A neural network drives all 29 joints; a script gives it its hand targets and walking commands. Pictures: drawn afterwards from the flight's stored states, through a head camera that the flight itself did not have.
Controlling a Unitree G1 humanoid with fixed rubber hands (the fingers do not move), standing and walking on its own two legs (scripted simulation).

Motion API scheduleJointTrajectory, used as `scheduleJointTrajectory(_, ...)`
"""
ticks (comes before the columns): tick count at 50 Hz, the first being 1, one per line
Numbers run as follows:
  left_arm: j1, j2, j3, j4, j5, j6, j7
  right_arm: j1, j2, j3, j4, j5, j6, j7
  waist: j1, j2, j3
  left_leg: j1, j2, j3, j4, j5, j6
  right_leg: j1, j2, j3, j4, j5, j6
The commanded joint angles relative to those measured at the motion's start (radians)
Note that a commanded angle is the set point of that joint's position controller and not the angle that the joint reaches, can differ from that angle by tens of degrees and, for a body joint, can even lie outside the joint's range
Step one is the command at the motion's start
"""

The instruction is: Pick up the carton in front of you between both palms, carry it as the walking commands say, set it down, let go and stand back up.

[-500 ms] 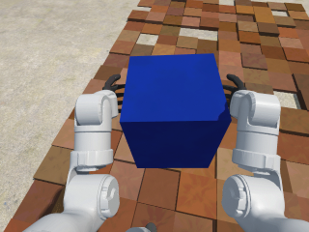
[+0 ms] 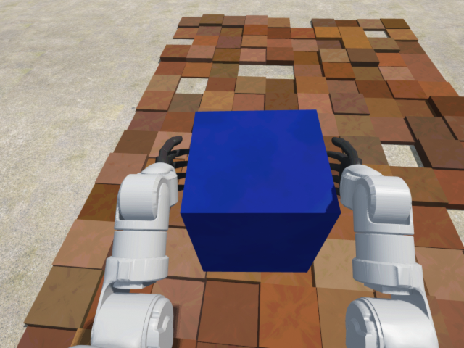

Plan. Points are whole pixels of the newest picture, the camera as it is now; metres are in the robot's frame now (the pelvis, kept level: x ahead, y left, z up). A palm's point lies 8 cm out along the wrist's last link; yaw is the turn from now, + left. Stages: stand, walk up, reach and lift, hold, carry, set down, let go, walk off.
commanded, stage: carry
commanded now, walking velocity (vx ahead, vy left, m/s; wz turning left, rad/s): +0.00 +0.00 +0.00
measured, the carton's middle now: (255, 197) +0.37 -0.01 +0.04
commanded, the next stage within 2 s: none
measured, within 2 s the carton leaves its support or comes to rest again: neither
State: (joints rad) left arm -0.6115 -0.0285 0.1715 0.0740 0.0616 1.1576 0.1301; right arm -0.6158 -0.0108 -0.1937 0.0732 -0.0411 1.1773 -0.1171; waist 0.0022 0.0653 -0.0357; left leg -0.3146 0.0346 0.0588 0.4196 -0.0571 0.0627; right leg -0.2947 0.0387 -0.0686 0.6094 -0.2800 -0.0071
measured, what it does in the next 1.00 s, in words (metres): stands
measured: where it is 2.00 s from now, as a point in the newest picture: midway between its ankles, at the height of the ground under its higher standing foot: (248, 263)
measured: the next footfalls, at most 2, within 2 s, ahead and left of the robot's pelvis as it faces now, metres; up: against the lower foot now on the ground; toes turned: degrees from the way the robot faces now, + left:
left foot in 1.38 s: +0.20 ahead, +0.08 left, +0.00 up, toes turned +8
right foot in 1.72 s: +0.56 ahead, -0.10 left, +0.00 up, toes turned -8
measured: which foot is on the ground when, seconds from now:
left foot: down 0.00-1.00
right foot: down 0.00-1.00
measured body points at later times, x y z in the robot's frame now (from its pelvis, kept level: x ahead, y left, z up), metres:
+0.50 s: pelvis -0.02 -0.03 +0.00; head -0.05 -0.03 +0.45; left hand +0.34 +0.13 +0.12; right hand +0.34 -0.17 +0.12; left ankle +0.02 +0.08 -0.75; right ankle -0.04 -0.11 -0.72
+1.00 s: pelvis +0.00 -0.01 +0.00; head -0.04 +0.00 +0.44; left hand +0.32 +0.14 +0.09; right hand +0.32 -0.16 +0.10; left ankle +0.02 +0.08 -0.75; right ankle -0.04 -0.11 -0.72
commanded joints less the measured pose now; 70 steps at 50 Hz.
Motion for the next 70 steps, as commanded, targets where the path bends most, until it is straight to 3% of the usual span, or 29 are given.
scheduleJointTrajectory(1, -0.666, -1.001, -0.628, -0.07, -0.41, 0.008, -0.222, -0.691, 1.03, 0.638, -0.065, 0.409, 0.01, 0.234, 0.001, -0.04, -0.492, 0.327, 0.103, -0.059, 0.069, 0.65, 0.025, 0.061, -0.093, 0.082, -0.072, 0.262, -0.016)
scheduleJointTrajectory(8, -0.743, -1.043, -0.535, 0.084, -0.411, 0.022, -0.258, -0.728, 1.064, 0.521, 0.109, 0.355, 0.018, 0.243, 0.008, -0.047, -0.389, 0.266, 0.1, -0.053, 0.035, 0.478, -0.008, 0.029, -0.123, 0.089, -0.11, 0.276, -0.024)
scheduleJointTrajectory(12, -0.802, -1.071, -0.516, 0.095, -0.427, 0.015, -0.258, -0.784, 1.083, 0.493, 0.116, 0.359, 0.012, 0.234, 0.007, -0.049, -0.363, 0.246, 0.099, -0.056, 0.033, 0.409, -0.017, 0.022, -0.133, 0.087, -0.118, 0.276, -0.033)
scheduleJointTrajectory(18, -0.817, -1.082, -0.494, 0.092, -0.428, 0.019, -0.246, -0.803, 1.097, 0.476, 0.116, 0.37, 0.016, 0.226, 0.004, -0.038, -0.387, 0.242, 0.109, -0.065, 0.029, 0.427, -0.013, 0.044, -0.129, 0.067, -0.101, 0.236, -0.037)
scheduleJointTrajectory(31, -0.827, -1.096, -0.512, 0.038, -0.434, 0.034, -0.233, -0.83, 1.123, 0.51, 0.055, 0.404, 0.027, 0.225, 0.001, -0.035, -0.434, 0.217, 0.113, -0.063, 0.021, 0.341, -0.009, 0.076, -0.136, 0.049, -0.09, 0.172, -0.047)
scheduleJointTrajectory(33, -0.828, -1.097, -0.518, 0.033, -0.435, 0.034, -0.233, -0.834, 1.125, 0.518, 0.047, 0.409, 0.028, 0.226, 0.001, -0.037, -0.432, 0.219, 0.11, -0.06, 0.015, 0.303, -0.011, 0.057, -0.136, 0.05, -0.094, 0.139, -0.049)
scheduleJointTrajectory(34, -0.826, -1.098, -0.519, 0.031, -0.436, 0.035, -0.233, -0.83, 1.127, 0.519, 0.046, 0.41, 0.029, 0.226, 0.001, -0.042, -0.433, 0.214, 0.103, -0.056, 0.005, 0.21, -0.011, 0.051, -0.136, 0.049, -0.109, 0.086, -0.052)
scheduleJointTrajectory(37, -0.795, -1.108, -0.515, 0.033, -0.425, 0.041, -0.237, -0.814, 1.138, 0.527, 0.037, 0.412, 0.034, 0.23, 0.0, -0.075, -0.383, 0.133, 0.06, -0.025, 0.009, -0.255, -0.014, 0.012, -0.152, 0.084, -0.169, -0.251, -0.077)
scheduleJointTrajectory(39, -0.746, -1.115, -0.513, 0.034, -0.412, 0.05, -0.241, -0.781, 1.154, 0.536, 0.041, 0.413, 0.039, 0.235, 0.014, -0.137, -0.324, 0.047, 0.013, 0.047, 0.102, -0.261, -0.035, 0.016, -0.224, 0.176, -0.246, -0.309, -0.118)
scheduleJointTrajectory(41, -0.687, -1.121, -0.524, 0.018, -0.395, 0.055, -0.245, -0.723, 1.177, 0.545, 0.04, 0.406, 0.044, 0.247, 0.025, -0.171, -0.292, -0.033, 0.007, 0.054, 0.144, -0.253, -0.044, 0.036, -0.296, 0.246, -0.285, -0.297, -0.164)
scheduleJointTrajectory(43, -0.634, -1.135, -0.544, -0.016, -0.384, 0.06, -0.249, -0.661, 1.199, 0.554, 0.027, 0.396, 0.052, 0.259, 0.025, -0.158, -0.285, -0.003, 0.009, 0.058, 0.078, -0.219, -0.051, 0.028, -0.296, 0.213, -0.271, -0.247, -0.156)
scheduleJointTrajectory(45, -0.592, -1.149, -0.576, -0.061, -0.382, 0.065, -0.253, -0.609, 1.208, 0.567, -0.001, 0.388, 0.057, 0.271, 0.014, -0.129, -0.301, 0.118, 0.001, 0.086, -0.048, -0.182, -0.056, -0.006, -0.23, 0.104, -0.201, -0.211, -0.105)
scheduleJointTrajectory(46, -0.586, -1.156, -0.598, -0.092, -0.387, 0.067, -0.257, -0.59, 1.212, 0.579, -0.02, 0.385, 0.056, 0.275, 0.008, -0.098, -0.321, 0.186, 0.023, 0.063, -0.067, -0.189, -0.049, -0.034, -0.196, 0.053, -0.159, -0.21, -0.077)
scheduleJointTrajectory(47, -0.585, -1.166, -0.619, -0.118, -0.397, 0.069, -0.262, -0.565, 1.21, 0.592, -0.04, 0.382, 0.055, 0.277, 0.003, -0.033, -0.334, 0.239, 0.086, -0.035, -0.102, -0.25, -0.025, -0.081, -0.149, 0.002, -0.07, -0.197, -0.046)
scheduleJointTrajectory(48, -0.582, -1.176, -0.637, -0.138, -0.408, 0.073, -0.268, -0.531, 1.204, 0.603, -0.056, 0.375, 0.054, 0.277, -0.006, 0.079, -0.321, 0.302, 0.18, -0.189, -0.142, -0.291, 0.024, -0.181, -0.098, -0.051, 0.042, -0.172, -0.012)
scheduleJointTrajectory(49, -0.551, -1.179, -0.649, -0.146, -0.417, 0.079, -0.273, -0.484, 1.194, 0.61, -0.069, 0.363, 0.054, 0.273, -0.014, 0.115, -0.304, 0.359, 0.252, -0.303, -0.179, -0.34, 0.071, -0.272, -0.071, -0.064, 0.076, -0.178, -0.001)
scheduleJointTrajectory(51, -0.49, -1.179, -0.668, -0.167, -0.426, 0.086, -0.284, -0.422, 1.173, 0.626, -0.139, 0.336, 0.053, 0.263, -0.021, 0.084, -0.294, 0.381, 0.318, -0.365, -0.227, -0.316, 0.119, -0.315, -0.093, -0.025, 0.075, -0.178, -0.007)
scheduleJointTrajectory(53, -0.421, -1.176, -0.687, -0.195, -0.433, 0.087, -0.292, -0.379, 1.156, 0.647, -0.222, 0.32, 0.05, 0.254, -0.021, 0.072, -0.322, 0.368, 0.299, -0.288, -0.237, -0.242, 0.104, -0.252, -0.095, -0.032, 0.018, -0.112, -0.006)
scheduleJointTrajectory(57, -0.3, -1.16, -0.722, -0.252, -0.409, 0.067, -0.29, -0.342, 1.139, 0.735, -0.353, 0.343, 0.05, 0.264, 0.0, 0.03, -0.361, 0.335, 0.171, -0.055, -0.119, -0.12, 0.04, -0.054, -0.064, -0.102, -0.204, -0.016, -0.008)
scheduleJointTrajectory(59, -0.245, -1.129, -0.731, -0.266, -0.377, 0.051, -0.28, -0.301, 1.123, 0.776, -0.37, 0.372, 0.052, 0.281, 0.005, -0.06, -0.383, 0.21, 0.119, 0.015, 0.022, -0.015, -0.005, 0.138, -0.111, -0.008, -0.222, -0.038, -0.051)
scheduleJointTrajectory(60, -0.202, -1.102, -0.736, -0.263, -0.358, 0.046, -0.275, -0.293, 1.102, 0.784, -0.372, 0.379, 0.052, 0.287, 0.02, -0.12, -0.374, 0.056, 0.102, 0.051, 0.126, -0.01, -0.029, 0.255, -0.162, 0.081, -0.204, -0.021, -0.094)
scheduleJointTrajectory(61, -0.18, -1.067, -0.738, -0.263, -0.343, 0.042, -0.27, -0.286, 1.078, 0.784, -0.364, 0.382, 0.054, 0.291, 0.032, -0.177, -0.339, -0.137, 0.067, 0.093, 0.218, -0.057, -0.058, 0.368, -0.222, 0.173, -0.17, 0.095, -0.146)
scheduleJointTrajectory(62, -0.184, -1.041, -0.743, -0.276, -0.339, 0.042, -0.265, -0.285, 1.052, 0.781, -0.352, 0.383, 0.055, 0.293, 0.05, -0.209, -0.287, -0.313, 0.018, 0.107, 0.227, -0.253, -0.068, 0.439, -0.279, 0.267, -0.176, 0.191, -0.201)
scheduleJointTrajectory(63, -0.205, -1.013, -0.746, -0.301, -0.336, 0.045, -0.26, -0.296, 1.028, 0.779, -0.341, 0.389, 0.055, 0.294, 0.073, -0.197, -0.223, -0.416, -0.004, 0.086, 0.216, -0.443, -0.059, 0.449, -0.337, 0.359, -0.196, 0.266, -0.247)
scheduleJointTrajectory(64, -0.248, -0.988, -0.753, -0.323, -0.341, 0.047, -0.255, -0.313, 1.001, 0.767, -0.324, 0.39, 0.053, 0.293, 0.079, -0.162, -0.193, -0.4, -0.003, 0.055, 0.211, -0.475, -0.043, 0.394, -0.374, 0.406, -0.209, 0.326, -0.266)
scheduleJointTrajectory(66, -0.32, -0.933, -0.755, -0.344, -0.357, 0.054, -0.245, -0.339, 0.982, 0.75, -0.302, 0.395, 0.054, 0.281, 0.063, -0.187, -0.193, -0.336, 0.001, 0.038, 0.168, -0.372, -0.026, 0.334, -0.381, 0.353, -0.175, 0.34, -0.244)
scheduleJointTrajectory(68, -0.386, -0.904, -0.747, -0.317, -0.384, 0.057, -0.242, -0.364, 0.957, 0.72, -0.259, 0.379, 0.054, 0.262, 0.035, -0.198, -0.237, -0.145, -0.031, 0.089, 0.026, -0.164, -0.024, 0.238, -0.299, 0.196, -0.101, 0.263, -0.166)
scheduleJointTrajectory(69, -0.417, -0.892, -0.743, -0.285, -0.401, 0.056, -0.242, -0.386, 0.943, 0.702, -0.231, 0.367, 0.052, 0.251, 0.002, -0.152, -0.278, 0.117, -0.048, 0.105, -0.016, -0.086, -0.011, 0.063, -0.236, 0.073, -0.002, 0.309, -0.11)
scheduleJointTrajectory(70, -0.47, -0.89, -0.735, -0.26, -0.418, 0.058, -0.244, -0.392, 0.915, 0.672, -0.186, 0.349, 0.048, 0.239, -0.05, 0.019, -0.344, 0.372, 0.103, -0.106, -0.039, -0.023, 0.061, -0.153, -0.127, -0.076, 0.298, 0.317, -0.04)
